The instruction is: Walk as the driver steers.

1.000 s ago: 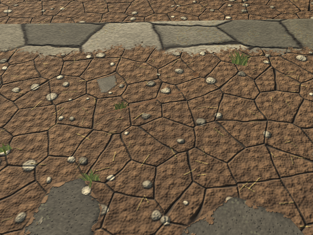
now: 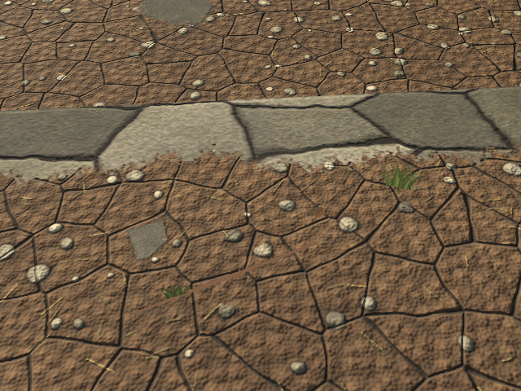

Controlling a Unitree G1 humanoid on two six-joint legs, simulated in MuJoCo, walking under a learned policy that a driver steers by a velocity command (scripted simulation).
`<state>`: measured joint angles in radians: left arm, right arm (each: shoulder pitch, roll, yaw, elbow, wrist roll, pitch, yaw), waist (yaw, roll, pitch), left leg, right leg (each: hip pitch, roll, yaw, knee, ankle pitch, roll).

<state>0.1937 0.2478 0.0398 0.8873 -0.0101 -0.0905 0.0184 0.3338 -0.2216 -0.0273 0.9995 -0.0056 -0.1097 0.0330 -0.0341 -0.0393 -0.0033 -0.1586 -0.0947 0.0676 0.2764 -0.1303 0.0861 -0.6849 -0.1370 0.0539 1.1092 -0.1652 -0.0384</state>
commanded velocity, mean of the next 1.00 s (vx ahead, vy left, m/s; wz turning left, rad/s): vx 0.50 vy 0.00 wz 0.00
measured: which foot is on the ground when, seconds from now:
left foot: down 0.00-0.30, up 0.32-0.84, down 0.86-1.00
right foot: up 0.00-0.28, down 0.30-0.88, up 0.90-1.00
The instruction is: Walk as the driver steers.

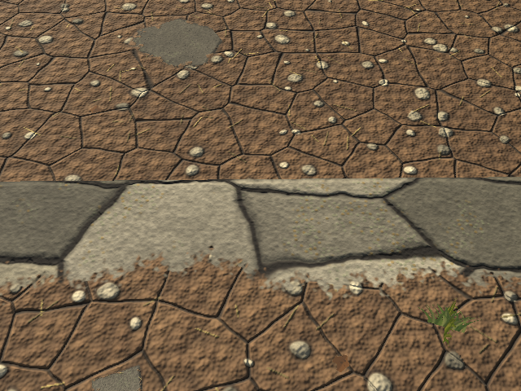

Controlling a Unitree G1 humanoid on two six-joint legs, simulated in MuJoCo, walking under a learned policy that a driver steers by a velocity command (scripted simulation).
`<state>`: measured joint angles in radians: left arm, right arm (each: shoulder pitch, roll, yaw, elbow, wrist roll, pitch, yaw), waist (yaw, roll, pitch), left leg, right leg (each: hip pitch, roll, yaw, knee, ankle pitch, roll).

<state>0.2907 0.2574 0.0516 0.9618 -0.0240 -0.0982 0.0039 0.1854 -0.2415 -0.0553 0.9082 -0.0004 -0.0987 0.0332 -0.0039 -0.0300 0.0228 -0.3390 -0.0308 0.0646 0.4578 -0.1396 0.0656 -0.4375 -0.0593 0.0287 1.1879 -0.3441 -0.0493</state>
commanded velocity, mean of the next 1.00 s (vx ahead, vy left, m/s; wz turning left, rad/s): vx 0.43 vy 0.00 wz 0.21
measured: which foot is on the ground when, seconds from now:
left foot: down 0.00-0.42, up 0.44-0.92, down 0.94-1.00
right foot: up 0.00-0.40, down 0.42-0.96, up 0.98-1.00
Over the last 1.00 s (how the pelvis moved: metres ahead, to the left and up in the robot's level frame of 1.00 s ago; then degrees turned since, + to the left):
0.55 -0.01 -0.01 1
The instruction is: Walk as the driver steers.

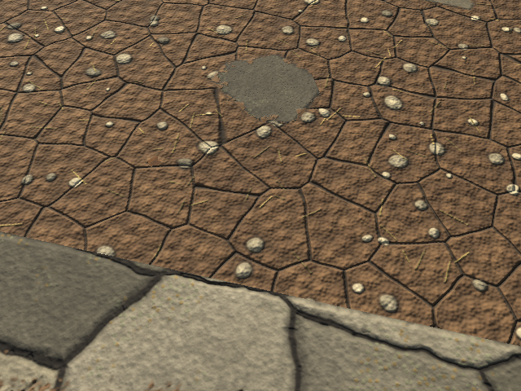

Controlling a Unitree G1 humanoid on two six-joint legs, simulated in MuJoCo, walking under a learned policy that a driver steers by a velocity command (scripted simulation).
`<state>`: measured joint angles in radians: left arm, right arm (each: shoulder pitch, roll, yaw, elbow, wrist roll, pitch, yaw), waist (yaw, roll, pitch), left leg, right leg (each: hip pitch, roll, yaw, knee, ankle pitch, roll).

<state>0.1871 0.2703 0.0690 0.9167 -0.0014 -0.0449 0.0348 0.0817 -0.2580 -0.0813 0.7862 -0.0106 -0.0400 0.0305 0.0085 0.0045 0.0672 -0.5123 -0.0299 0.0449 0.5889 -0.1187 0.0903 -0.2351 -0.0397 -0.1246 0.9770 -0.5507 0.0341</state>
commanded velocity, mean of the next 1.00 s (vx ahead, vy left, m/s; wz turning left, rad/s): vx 0.03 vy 0.00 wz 0.09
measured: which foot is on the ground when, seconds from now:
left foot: down 0.00-1.00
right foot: up 0.00-0.38, down 0.40-1.00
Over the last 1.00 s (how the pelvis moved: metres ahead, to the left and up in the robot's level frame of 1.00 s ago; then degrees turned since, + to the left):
0.51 -0.02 -0.02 14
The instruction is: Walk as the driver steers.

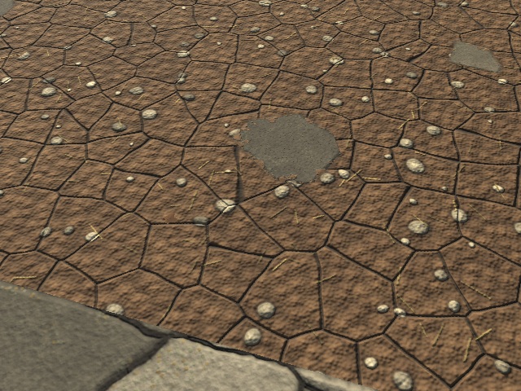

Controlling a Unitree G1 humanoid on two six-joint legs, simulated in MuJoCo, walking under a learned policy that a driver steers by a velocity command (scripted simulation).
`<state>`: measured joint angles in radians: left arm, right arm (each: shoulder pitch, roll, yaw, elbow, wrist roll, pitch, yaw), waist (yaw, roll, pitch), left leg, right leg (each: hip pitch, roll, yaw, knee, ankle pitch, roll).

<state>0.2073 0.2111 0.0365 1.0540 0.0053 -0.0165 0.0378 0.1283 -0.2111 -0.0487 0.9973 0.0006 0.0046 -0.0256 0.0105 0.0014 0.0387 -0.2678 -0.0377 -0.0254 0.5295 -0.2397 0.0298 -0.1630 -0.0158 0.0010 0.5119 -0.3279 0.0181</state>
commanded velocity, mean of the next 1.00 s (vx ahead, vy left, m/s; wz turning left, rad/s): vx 0.12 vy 0.00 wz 0.00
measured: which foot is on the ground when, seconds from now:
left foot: down 0.00-1.00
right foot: down 0.00-0.88, up 0.90-1.00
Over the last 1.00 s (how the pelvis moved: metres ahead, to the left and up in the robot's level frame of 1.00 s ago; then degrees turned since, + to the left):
0.10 -0.04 0.02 4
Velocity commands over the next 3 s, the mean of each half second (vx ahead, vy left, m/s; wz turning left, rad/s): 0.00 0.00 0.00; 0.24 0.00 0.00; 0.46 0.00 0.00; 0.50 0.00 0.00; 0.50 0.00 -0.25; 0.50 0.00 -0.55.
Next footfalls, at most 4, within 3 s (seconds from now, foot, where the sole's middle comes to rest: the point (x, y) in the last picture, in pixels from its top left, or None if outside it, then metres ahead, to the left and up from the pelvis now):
1.34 right None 0.48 -0.12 -0.77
1.90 left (234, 294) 0.78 0.11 -0.77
2.44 right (315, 212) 1.09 -0.14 -0.77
2.94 left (281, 143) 1.42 -0.03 -0.77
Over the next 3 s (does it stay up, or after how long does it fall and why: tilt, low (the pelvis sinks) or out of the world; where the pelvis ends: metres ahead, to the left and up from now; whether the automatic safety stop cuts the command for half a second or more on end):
stays up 1.25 -0.08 -0.01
